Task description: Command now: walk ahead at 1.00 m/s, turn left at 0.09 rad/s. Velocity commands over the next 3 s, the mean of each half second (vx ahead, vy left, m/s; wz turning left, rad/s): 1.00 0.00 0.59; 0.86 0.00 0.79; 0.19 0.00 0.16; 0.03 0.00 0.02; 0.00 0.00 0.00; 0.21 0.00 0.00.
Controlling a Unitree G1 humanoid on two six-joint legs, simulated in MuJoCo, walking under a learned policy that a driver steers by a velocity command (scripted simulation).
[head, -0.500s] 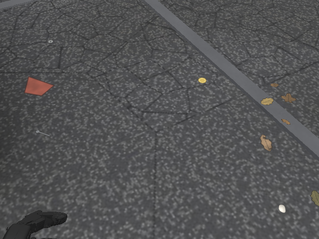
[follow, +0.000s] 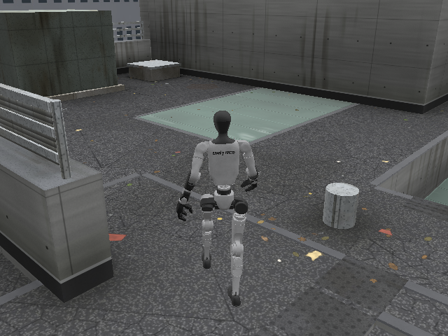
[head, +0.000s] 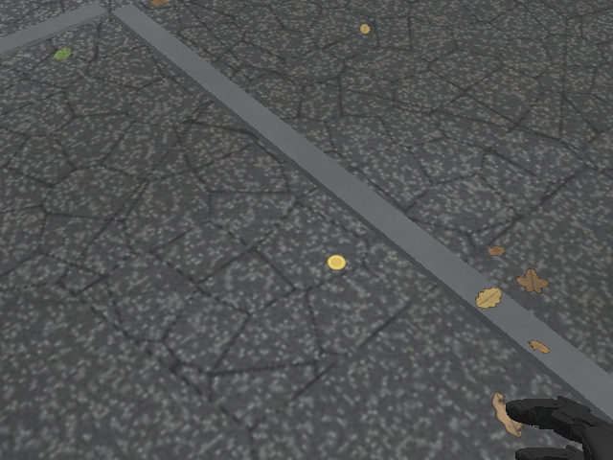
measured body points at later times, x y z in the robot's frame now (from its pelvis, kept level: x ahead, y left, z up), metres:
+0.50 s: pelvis +0.48 +0.07 +0.00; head +0.51 +0.08 +0.44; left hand +0.69 +0.35 -0.04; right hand +0.51 -0.23 -0.12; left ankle +0.22 +0.11 -0.68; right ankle +0.63 -0.02 -0.72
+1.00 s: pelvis +0.85 +0.29 -0.01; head +0.89 +0.32 +0.44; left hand +0.71 +0.50 -0.14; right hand +1.16 +0.23 -0.12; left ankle +0.90 +0.37 -0.72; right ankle +0.82 +0.06 -0.58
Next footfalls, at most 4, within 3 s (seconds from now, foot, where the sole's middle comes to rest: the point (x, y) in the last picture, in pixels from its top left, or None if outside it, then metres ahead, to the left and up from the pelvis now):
0.02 left None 0.24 0.12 -0.76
0.46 right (349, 366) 0.67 -0.01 -0.76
0.90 left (199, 257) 0.94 0.40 -0.76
1.32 right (217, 189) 1.18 0.40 -0.76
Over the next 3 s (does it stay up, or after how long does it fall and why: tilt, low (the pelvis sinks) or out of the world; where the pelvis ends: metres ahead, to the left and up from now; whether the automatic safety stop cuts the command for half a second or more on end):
stays up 1.11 0.45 0.02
